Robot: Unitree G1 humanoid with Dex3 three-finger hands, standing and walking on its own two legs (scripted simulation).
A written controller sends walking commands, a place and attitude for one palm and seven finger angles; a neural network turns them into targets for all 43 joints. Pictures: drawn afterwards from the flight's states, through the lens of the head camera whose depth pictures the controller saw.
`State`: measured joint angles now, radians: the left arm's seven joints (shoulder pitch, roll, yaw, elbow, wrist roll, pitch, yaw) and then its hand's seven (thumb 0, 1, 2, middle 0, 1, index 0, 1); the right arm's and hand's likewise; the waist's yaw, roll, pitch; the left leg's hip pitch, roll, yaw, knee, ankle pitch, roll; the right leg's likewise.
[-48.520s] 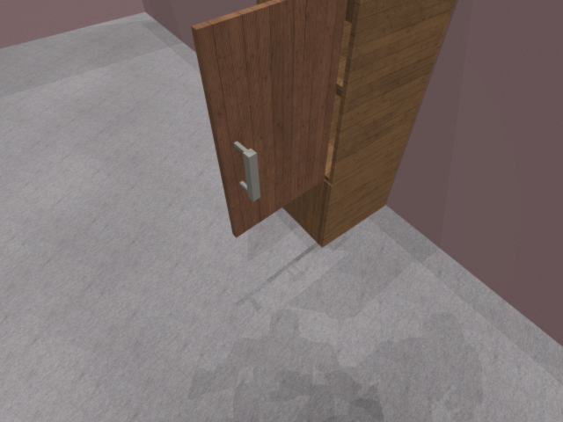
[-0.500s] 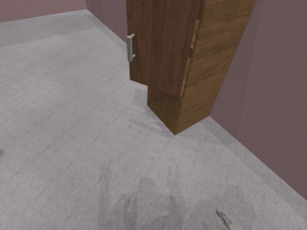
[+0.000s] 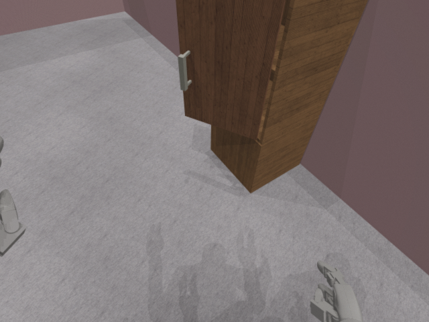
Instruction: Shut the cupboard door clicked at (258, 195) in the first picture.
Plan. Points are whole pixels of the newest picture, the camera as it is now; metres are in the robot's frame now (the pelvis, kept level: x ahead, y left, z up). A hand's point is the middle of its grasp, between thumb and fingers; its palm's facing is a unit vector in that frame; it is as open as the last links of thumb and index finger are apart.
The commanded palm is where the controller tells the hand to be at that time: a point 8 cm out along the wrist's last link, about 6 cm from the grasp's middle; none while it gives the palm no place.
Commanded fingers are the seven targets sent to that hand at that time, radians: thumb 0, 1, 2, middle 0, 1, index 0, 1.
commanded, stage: stop stepping back and stand still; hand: left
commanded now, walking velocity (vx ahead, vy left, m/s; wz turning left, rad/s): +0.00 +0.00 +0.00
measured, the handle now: (185, 70) +1.01 +0.15 -0.08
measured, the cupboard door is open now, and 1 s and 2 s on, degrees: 30 30 30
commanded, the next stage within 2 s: let the arm hang, fingers relaxed in 0.02 s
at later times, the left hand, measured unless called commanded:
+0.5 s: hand out of the picture +0.01 +0.20 -0.17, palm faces +0.04 -0.98 -0.19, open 6.9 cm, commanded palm none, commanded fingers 0.00 0.90 0.90 -0.20 -0.30 -0.20 -0.30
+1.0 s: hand out of the picture -0.06 +0.19 -0.17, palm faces +0.02 -0.99 -0.17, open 7.3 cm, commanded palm none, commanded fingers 0.00 0.90 0.90 -0.20 -0.30 -0.20 -0.30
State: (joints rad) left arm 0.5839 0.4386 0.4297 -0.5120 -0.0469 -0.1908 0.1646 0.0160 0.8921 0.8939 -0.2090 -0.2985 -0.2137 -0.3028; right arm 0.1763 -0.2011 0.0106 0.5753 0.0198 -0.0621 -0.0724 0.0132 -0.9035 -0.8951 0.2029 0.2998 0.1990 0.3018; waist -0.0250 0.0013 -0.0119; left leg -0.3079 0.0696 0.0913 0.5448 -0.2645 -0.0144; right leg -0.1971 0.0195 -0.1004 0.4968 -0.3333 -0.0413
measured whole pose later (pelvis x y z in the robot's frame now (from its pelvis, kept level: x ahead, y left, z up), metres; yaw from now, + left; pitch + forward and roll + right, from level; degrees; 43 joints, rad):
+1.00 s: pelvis -0.03 +0.04 +0.01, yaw -1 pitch -1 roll +0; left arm 0.33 0.11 0.00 1.15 0.02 0.00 0.03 0.01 0.91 0.89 -0.20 -0.30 -0.20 -0.30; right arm 0.31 -0.12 0.00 1.13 -0.01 0.01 -0.03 0.01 -0.91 -0.90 0.20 0.30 0.20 0.30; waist -0.01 0.01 0.02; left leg -0.21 0.01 0.13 0.39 -0.16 0.04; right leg -0.14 -0.03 -0.07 0.41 -0.24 0.01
